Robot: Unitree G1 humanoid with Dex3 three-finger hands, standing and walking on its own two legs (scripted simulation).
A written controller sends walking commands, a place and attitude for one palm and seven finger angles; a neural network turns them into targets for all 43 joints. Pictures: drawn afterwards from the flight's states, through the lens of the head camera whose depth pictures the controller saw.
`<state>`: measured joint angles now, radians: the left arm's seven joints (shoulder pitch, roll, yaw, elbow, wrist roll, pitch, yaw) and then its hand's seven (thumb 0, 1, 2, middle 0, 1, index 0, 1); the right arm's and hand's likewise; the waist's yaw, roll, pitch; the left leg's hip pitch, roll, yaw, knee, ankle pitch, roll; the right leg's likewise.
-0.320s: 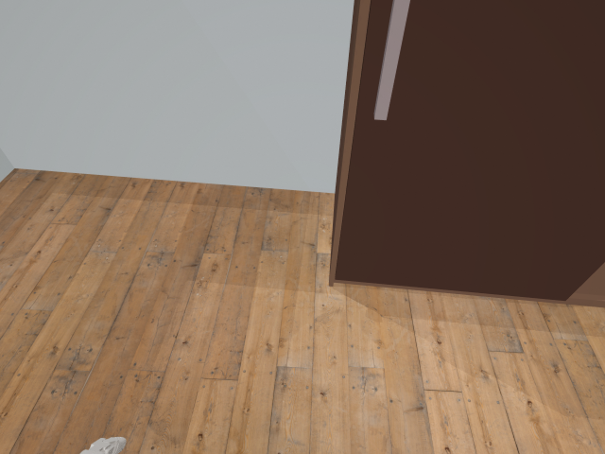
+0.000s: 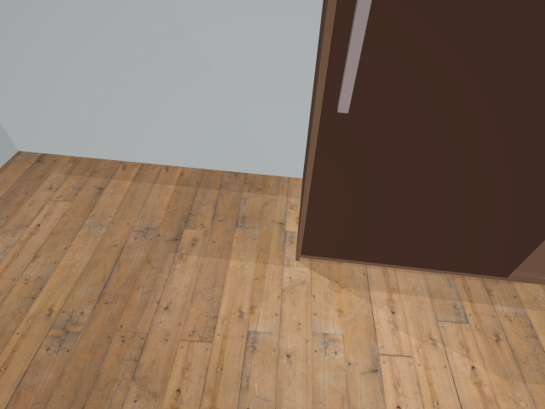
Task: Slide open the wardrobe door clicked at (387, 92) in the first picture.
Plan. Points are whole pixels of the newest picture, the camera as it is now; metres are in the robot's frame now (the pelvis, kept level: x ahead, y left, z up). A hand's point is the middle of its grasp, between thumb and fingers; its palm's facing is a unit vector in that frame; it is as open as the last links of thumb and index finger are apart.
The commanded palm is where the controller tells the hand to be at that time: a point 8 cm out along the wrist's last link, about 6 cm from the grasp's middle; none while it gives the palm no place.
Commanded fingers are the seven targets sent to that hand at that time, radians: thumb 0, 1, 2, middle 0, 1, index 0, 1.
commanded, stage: stand and wait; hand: left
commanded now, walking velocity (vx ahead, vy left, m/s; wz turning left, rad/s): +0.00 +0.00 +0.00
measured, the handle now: (354, 45) +0.85 -0.13 +0.18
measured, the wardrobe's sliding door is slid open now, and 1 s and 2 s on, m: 0.00 0.00 0.00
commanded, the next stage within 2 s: look at it before walking up in 0.50 s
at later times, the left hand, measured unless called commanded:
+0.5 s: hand out of the picture +0.06 +0.24 -0.15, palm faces -0.02 -0.94 -0.33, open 7.4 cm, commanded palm none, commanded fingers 0.00 0.90 0.90 -0.20 -0.30 -0.20 -0.30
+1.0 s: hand out of the picture +0.06 +0.24 -0.15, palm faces -0.02 -0.94 -0.33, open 7.4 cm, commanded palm none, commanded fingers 0.00 0.90 0.90 -0.20 -0.30 -0.20 -0.30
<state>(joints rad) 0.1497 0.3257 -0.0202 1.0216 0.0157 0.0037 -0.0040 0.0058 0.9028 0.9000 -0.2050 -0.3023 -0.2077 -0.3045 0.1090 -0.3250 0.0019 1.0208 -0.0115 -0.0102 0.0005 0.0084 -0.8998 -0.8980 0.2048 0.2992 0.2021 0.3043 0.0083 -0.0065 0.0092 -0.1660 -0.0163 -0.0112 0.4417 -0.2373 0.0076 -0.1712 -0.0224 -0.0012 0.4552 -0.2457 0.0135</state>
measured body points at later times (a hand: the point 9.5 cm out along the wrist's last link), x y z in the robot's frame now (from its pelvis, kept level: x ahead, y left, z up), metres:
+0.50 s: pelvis -0.01 -0.01 +0.00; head -0.01 -0.01 +0.45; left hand +0.06 +0.29 -0.13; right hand +0.06 -0.30 -0.13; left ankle +0.00 +0.12 -0.74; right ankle +0.00 -0.13 -0.74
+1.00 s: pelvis +0.00 -0.01 +0.00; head +0.00 -0.01 +0.45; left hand +0.07 +0.29 -0.13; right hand +0.08 -0.30 -0.13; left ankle +0.00 +0.12 -0.74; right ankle +0.00 -0.13 -0.74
